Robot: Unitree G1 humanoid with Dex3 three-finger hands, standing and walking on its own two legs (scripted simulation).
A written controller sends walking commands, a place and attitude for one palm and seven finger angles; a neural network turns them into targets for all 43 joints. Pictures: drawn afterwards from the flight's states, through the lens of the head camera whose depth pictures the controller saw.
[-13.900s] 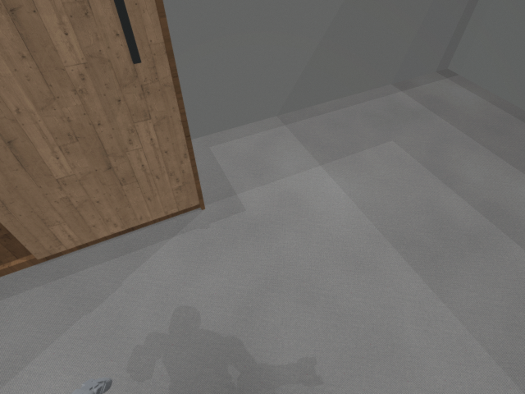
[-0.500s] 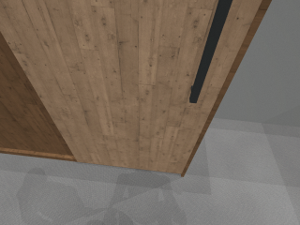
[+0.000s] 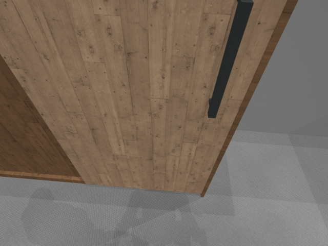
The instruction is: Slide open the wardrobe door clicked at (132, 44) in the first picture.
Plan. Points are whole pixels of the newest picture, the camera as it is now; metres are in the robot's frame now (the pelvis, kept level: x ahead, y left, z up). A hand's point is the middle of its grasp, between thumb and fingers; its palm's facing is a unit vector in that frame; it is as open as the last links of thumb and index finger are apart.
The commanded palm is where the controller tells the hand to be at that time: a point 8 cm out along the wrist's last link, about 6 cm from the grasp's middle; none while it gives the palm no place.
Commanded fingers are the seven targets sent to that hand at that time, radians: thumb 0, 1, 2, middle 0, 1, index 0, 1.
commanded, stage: come to a stop and stand still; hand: right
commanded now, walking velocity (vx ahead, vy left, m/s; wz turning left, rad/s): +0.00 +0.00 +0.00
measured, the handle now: (223, 66) +0.50 -0.12 +0.19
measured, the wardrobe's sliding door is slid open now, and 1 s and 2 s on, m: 0.00 0.00 0.00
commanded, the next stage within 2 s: look again from close up in 0.26 s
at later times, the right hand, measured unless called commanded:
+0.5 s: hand out of the picture +0.04 -0.19 -0.17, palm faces +0.01 +0.97 -0.24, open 7.3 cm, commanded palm none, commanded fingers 0.00 -0.90 -0.90 0.20 0.30 0.20 0.30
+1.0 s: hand out of the picture +0.01 -0.18 -0.17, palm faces +0.02 +0.98 -0.21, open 7.3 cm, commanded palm none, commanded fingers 0.00 -0.90 -0.90 0.20 0.30 0.20 0.30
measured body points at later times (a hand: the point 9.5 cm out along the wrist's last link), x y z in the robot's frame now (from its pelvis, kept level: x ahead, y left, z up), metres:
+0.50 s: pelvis +0.00 +0.01 +0.00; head +0.02 +0.01 +0.45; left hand +0.03 +0.25 -0.16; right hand +0.04 -0.24 -0.15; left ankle -0.01 +0.10 -0.74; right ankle -0.03 -0.12 -0.74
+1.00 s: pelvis +0.00 +0.01 +0.00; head +0.01 +0.01 +0.45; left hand +0.02 +0.24 -0.15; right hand +0.01 -0.23 -0.15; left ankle -0.01 +0.10 -0.74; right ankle -0.03 -0.12 -0.74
